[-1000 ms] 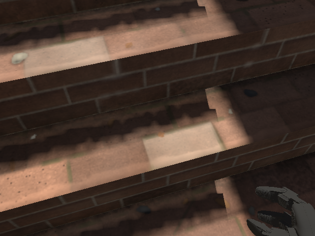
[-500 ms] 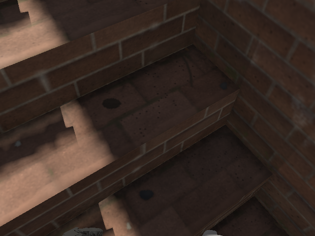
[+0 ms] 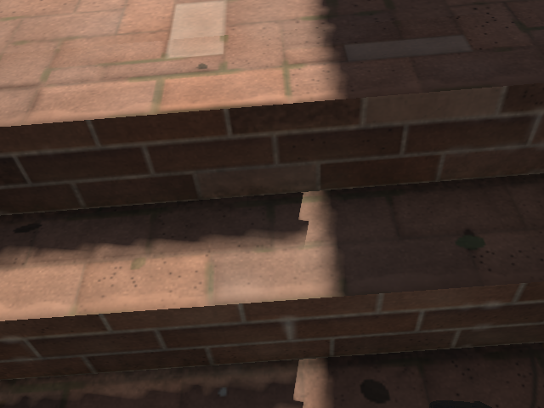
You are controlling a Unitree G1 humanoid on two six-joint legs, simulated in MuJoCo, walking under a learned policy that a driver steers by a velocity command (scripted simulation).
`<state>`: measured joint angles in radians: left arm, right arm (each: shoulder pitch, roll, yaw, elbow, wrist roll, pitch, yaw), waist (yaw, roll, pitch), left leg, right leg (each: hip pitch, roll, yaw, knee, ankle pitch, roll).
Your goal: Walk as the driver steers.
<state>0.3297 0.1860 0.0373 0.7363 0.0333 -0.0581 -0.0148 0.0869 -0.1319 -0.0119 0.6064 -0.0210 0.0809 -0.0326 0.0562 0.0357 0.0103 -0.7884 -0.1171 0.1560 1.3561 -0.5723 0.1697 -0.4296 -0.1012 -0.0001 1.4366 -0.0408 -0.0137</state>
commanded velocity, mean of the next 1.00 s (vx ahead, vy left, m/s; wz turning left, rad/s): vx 0.12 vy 0.00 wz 0.98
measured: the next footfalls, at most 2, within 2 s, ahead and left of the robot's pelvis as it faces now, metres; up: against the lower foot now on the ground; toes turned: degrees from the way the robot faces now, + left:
right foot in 0.54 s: +0.32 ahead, -0.23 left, +0.21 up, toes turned +12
left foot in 1.06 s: +0.11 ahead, -0.08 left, +0.00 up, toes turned +51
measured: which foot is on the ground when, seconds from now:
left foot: down 0.00-0.56, up 0.58-1.00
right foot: up 0.00-0.52, down 0.54-1.00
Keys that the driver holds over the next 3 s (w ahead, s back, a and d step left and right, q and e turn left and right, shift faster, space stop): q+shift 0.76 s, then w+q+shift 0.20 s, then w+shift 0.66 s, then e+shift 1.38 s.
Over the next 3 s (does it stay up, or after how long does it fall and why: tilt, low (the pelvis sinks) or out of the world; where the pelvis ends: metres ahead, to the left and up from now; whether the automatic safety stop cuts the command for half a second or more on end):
stays up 0.26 0.40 0.33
